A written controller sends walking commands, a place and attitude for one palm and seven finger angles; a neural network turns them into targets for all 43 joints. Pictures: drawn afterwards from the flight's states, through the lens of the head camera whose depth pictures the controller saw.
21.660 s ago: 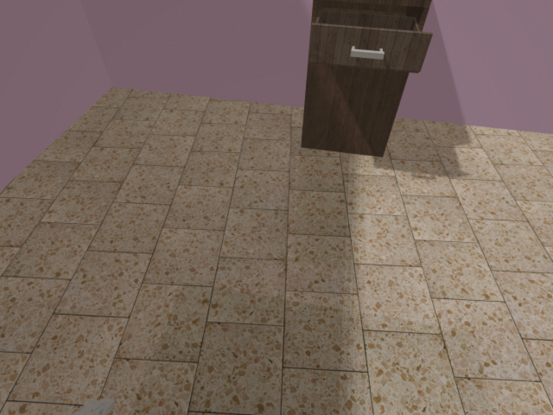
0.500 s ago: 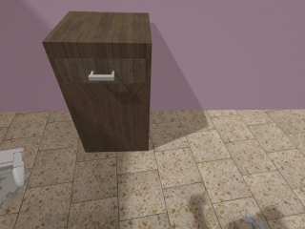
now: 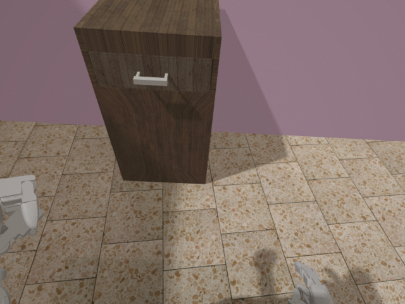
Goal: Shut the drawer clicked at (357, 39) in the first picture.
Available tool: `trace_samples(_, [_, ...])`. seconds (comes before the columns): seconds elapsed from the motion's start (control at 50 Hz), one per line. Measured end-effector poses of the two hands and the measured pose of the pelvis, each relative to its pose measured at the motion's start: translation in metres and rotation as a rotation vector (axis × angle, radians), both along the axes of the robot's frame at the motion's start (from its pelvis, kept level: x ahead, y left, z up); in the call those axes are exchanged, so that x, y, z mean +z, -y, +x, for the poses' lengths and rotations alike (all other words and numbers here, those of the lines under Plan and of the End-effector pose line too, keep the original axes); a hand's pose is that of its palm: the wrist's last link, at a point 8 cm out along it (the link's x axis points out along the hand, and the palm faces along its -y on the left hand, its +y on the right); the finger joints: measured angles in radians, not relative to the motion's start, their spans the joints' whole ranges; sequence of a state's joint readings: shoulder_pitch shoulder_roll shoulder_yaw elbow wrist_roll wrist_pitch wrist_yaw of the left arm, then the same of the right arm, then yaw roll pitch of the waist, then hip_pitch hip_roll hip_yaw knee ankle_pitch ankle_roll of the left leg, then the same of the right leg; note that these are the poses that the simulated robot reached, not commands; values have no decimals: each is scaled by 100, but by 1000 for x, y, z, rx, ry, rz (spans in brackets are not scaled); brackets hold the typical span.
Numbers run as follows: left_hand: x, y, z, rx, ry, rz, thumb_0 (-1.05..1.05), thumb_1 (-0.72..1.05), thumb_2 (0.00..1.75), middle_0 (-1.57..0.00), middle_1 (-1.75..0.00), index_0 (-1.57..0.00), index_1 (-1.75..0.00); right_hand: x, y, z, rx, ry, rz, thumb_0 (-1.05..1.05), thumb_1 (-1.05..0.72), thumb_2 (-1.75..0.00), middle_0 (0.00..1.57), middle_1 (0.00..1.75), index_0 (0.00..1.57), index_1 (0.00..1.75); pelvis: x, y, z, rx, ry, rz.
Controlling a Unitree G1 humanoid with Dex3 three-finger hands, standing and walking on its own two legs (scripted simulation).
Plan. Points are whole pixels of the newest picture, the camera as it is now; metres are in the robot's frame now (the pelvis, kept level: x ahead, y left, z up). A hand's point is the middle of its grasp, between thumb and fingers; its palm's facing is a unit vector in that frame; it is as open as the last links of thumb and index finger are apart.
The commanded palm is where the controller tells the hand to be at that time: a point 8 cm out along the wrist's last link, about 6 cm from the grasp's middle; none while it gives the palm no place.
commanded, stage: stop stepping back and stand still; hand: left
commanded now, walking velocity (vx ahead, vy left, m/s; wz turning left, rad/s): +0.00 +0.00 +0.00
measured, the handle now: (151, 78) +0.86 +0.23 -0.03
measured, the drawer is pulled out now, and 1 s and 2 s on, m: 0.00 0.00 0.00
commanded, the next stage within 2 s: let the arm hang, fingers relaxed in 0.60 s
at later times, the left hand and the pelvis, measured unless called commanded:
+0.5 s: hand (50, 184) +0.24 +0.24 +0.17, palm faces +0.32 -0.82 -0.47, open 3.3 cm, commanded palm +0.18 +0.29 +0.19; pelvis +0.04 +0.01 +0.01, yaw +0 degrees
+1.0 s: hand out of the picture +0.08 +0.20 -0.15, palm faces -0.03 -0.97 -0.23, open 3.1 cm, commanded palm none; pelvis +0.01 +0.01 +0.01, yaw +0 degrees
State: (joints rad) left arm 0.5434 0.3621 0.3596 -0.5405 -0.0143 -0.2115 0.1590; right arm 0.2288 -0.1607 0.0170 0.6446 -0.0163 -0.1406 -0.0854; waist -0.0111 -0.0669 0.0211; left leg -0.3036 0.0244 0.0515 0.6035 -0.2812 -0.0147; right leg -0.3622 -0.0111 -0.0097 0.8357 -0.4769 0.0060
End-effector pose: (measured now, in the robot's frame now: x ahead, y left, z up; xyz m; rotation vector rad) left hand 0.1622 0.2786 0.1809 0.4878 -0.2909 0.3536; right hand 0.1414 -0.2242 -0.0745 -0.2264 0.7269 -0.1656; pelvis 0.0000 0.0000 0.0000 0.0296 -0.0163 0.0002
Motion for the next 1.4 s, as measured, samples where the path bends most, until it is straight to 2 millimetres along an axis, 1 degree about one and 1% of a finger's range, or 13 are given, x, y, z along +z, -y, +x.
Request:
trace_samples(0.12, [25,23,9,-85,-10,131,2,89,90,-141,-160,-141,-160,-9,-4,4,22,-18,75,1,-90,-90,21,30,20,30,1,9,10,6,2,-24])
trace_samples(0.18, [31,20,12,-80,-29,126,1,88,90,-141,-160,-141,-160,-9,2,6,1,-70,71,1,-90,-90,21,30,20,30,8,5,19,5,-15,-30])
trace_samples(0.38, [0,-13,31,13,-131,35,1,88,90,-141,-160,-141,-160,7,12,40,-27,-45,-26,1,-90,-90,21,30,20,30,12,-10,41,-8,-24,-22])
trace_samples(0.56, [20,2,43,-74,-69,71,2,88,90,-141,-160,-141,-160,26,-7,78,23,69,14,1,-90,-90,21,30,20,30,14,-9,45,-12,-27,-34])
trace_samples(0.7, [16,-8,34,-30,-120,62,1,88,90,-141,-160,-141,-160,25,-12,73,11,63,36,1,-90,-90,21,30,20,30,17,-11,41,-16,-27,-38])
trace_samples(0.74, [-13,-15,38,-34,-221,53,1,89,90,-141,-160,-141,-159,13,-9,68,51,41,53,0,-90,-90,21,30,20,30,14,-14,37,0,-38,-39])
trace_samples(0.82, [-133,-30,32,55,-690,-129,0,89,90,-137,-156,-137,-156,-18,4,46,58,-87,59,0,-90,-90,21,30,20,30,8,-21,26,9,-40,-36])
trace_samples(0.9, [-237,-7,-17,89,-1103,-306,1,90,90,-127,-147,-127,-146,-31,13,1,11,-221,38,0,-90,-90,21,30,20,30,6,-20,18,4,-20,-27])
trace_samples(0.98, [-294,29,-78,88,-1370,-430,1,90,90,-114,-135,-114,-133,-33,17,-55,-33,-389,6,0,-90,-90,20,30,20,30,9,-15,11,3,-2,-28])
trace_samples(1.1, [-309,18,-149,203,-1551,-498,1,90,90,-92,-114,-91,-110,-37,12,-127,-75,-621,7,0,-91,-90,20,29,20,30,14,-12,2,13,-1,-43])
trace_samples(1.2, [-302,9,-185,267,-1647,-495,1,90,90,-73,-91,-72,-89,-46,1,-158,-103,-704,49,0,-91,-90,20,30,20,30,16,-17,0,9,-2,-47])
trace_samples(1.28, [-298,3,-193,296,-1670,-485,1,90,90,-57,-73,-57,-71,-52,-10,-166,-114,-714,83,0,-91,-90,20,30,20,30,17,-20,0,4,1,-44])
trace_samples(1.4, [-297,4,-177,285,-1635,-480,1,90,90,-36,-48,-36,-47,-57,-23,-161,-114,-693,117,0,-91,-90,20,30,20,30,18,-22,1,-1,5,-37])
